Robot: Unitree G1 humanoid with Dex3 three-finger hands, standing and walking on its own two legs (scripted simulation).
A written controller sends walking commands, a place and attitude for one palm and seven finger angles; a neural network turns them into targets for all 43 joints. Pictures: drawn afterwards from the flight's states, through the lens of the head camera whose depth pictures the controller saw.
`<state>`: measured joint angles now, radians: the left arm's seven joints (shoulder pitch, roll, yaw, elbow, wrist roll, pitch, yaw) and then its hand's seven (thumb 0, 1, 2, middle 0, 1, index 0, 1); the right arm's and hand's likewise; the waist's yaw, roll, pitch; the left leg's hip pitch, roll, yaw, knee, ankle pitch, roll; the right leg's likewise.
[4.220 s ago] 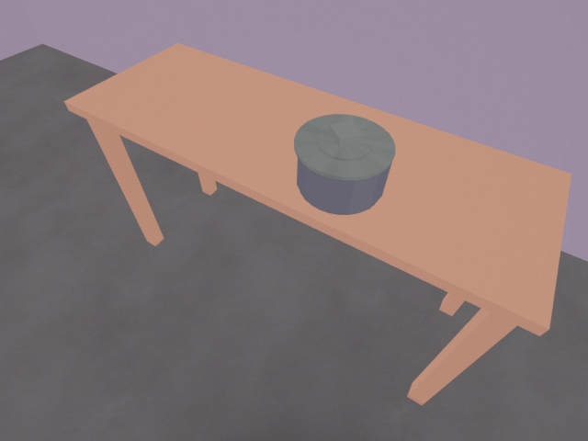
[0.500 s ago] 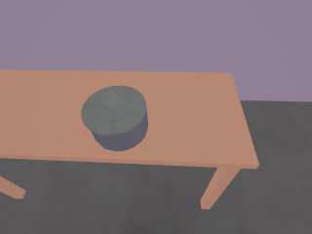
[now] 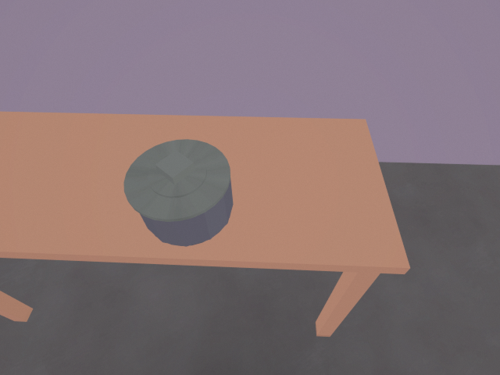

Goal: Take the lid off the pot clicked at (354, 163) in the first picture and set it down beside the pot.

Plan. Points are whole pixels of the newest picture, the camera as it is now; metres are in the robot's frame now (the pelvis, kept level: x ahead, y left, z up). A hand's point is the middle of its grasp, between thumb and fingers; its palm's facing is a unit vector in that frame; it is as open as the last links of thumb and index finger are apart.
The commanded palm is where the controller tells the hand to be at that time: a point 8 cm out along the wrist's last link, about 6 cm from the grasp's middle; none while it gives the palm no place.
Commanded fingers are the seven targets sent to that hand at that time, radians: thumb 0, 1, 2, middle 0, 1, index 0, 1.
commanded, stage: look again from close up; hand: left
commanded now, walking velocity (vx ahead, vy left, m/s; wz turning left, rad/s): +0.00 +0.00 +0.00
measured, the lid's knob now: (175, 167) +0.46 +0.17 +0.05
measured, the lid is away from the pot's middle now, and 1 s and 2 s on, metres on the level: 0.00 0.00 0.00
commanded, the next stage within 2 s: lift the closed hand beside the body in 0.06 s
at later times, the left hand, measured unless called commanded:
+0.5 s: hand out of the picture +0.09 +0.19 -0.06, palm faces +0.14 -0.96 -0.24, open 5.2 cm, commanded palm +0.06 +0.25 -0.04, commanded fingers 0.00 0.90 0.90 -0.99 -1.16 -0.99 -1.16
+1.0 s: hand out of the picture +0.05 +0.25 -0.04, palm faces +0.22 -0.92 -0.33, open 3.1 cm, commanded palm +0.01 +0.29 +0.00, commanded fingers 0.00 0.90 0.90 -1.30 -1.50 -1.30 -1.50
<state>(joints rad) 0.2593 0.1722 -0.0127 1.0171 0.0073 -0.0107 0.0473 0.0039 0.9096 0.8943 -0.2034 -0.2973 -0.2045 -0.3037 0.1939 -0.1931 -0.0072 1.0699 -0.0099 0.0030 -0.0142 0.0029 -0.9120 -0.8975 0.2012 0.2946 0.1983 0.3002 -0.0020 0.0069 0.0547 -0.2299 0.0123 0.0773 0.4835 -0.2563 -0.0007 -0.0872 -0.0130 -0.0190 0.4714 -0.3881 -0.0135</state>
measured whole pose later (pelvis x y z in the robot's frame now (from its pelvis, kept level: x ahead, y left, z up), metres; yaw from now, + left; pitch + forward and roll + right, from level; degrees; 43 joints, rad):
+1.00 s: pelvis -0.06 +0.02 +0.00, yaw +2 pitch -4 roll -1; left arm 0.60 0.26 0.09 0.06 -0.01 -0.03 0.07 0.01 0.90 0.89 -1.28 -1.48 -1.28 -1.48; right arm 0.22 -0.19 0.05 0.65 0.00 -0.10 -0.08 0.01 -0.91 -0.90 0.21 0.30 0.20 0.30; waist 0.03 0.03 0.04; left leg -0.27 0.00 0.03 0.50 -0.17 0.03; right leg -0.10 -0.02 -0.06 0.46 -0.30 0.01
